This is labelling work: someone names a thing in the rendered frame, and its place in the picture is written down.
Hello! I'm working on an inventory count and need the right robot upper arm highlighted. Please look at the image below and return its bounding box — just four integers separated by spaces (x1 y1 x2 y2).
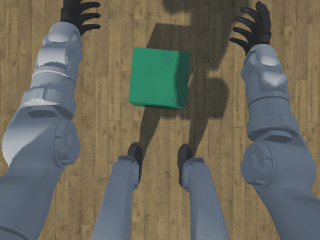
240 140 320 240

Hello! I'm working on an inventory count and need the robot foot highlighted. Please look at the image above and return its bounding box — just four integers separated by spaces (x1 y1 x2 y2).
177 146 193 188
127 144 143 184

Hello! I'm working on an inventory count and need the carton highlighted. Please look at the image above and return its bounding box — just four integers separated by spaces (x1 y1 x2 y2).
128 47 191 110

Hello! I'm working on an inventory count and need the robot right forearm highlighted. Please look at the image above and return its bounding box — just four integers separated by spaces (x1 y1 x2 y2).
240 44 317 179

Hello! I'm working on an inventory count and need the right robot foot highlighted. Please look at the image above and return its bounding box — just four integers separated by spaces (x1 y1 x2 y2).
177 146 193 188

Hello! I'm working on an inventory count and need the left robot hand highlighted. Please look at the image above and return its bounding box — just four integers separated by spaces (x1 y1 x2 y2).
60 0 101 38

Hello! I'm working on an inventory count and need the left robot foot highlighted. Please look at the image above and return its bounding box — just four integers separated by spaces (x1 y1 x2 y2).
127 144 143 184

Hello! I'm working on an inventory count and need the left robot upper arm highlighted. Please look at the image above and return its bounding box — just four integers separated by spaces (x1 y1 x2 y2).
0 116 81 240

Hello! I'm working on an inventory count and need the right robot hand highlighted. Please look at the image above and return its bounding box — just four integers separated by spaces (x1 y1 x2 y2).
229 1 272 56

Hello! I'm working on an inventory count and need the robot left forearm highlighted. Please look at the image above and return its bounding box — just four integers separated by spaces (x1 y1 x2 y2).
2 21 83 162

